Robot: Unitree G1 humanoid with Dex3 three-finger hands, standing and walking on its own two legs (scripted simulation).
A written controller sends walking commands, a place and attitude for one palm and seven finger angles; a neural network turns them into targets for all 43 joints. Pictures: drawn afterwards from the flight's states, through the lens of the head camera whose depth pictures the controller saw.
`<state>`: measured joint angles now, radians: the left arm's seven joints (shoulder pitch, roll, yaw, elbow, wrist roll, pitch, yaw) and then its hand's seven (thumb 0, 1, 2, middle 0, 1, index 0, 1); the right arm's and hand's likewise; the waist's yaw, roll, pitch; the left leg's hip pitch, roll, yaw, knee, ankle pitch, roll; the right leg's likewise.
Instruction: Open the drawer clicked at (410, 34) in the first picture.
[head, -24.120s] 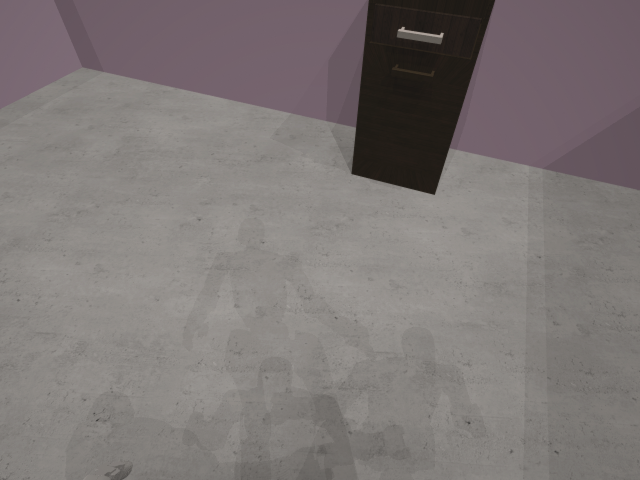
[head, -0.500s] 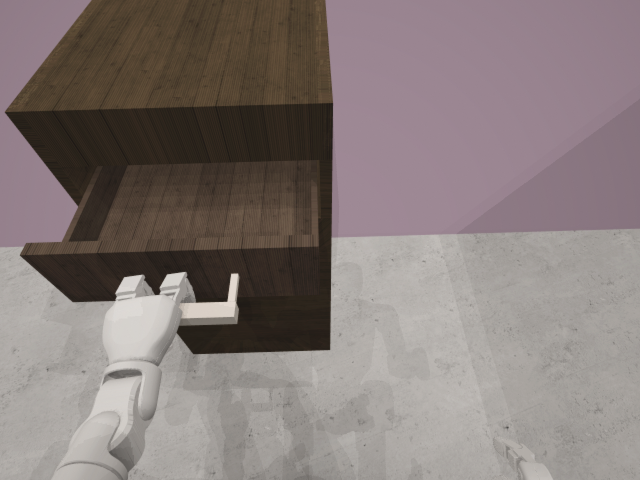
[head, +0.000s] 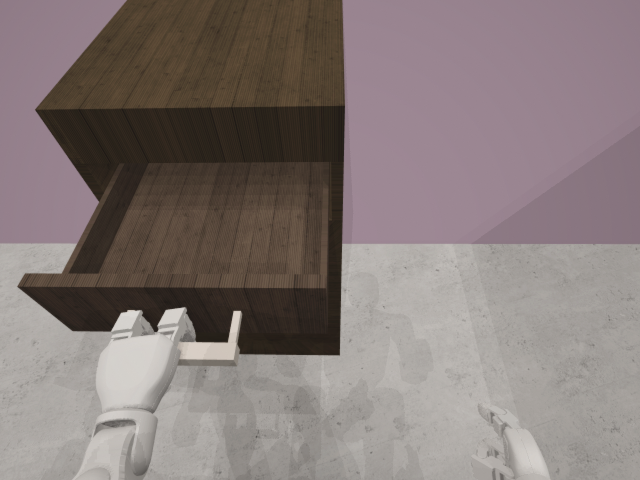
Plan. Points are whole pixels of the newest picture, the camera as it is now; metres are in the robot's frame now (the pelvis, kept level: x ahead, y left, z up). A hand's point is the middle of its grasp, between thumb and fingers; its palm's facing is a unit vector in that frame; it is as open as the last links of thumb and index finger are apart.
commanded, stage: pull the drawer open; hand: left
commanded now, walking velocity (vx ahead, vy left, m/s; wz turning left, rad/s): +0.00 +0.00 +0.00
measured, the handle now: (178, 336) +0.29 +0.22 +0.00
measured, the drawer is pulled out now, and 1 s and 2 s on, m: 0.23 0.30 0.30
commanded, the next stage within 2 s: open the thumb to release the handle in 0.84 s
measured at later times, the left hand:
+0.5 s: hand (148, 422) +0.19 +0.23 -0.03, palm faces -0.03 -0.09 -1.00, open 5.6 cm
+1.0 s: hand (139, 442) +0.17 +0.23 -0.02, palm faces -0.04 -0.06 -1.00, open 5.7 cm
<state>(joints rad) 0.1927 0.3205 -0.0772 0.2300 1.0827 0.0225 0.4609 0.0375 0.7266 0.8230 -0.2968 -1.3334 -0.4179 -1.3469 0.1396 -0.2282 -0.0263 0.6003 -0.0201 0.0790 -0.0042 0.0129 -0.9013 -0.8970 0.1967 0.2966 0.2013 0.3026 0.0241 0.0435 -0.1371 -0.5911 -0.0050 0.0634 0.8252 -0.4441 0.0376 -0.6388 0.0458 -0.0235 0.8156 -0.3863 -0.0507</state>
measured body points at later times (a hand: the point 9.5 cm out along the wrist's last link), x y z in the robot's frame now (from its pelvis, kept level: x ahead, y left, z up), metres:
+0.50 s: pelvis +0.00 -0.01 -0.01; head +0.05 -0.03 +0.44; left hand +0.19 +0.23 +0.03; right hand +0.20 -0.23 -0.11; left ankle -0.02 +0.09 -0.70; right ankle +0.01 -0.09 -0.70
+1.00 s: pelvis +0.01 -0.01 -0.02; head +0.06 -0.03 +0.43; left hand +0.17 +0.23 +0.03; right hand +0.21 -0.23 -0.12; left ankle -0.02 +0.09 -0.70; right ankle +0.01 -0.09 -0.70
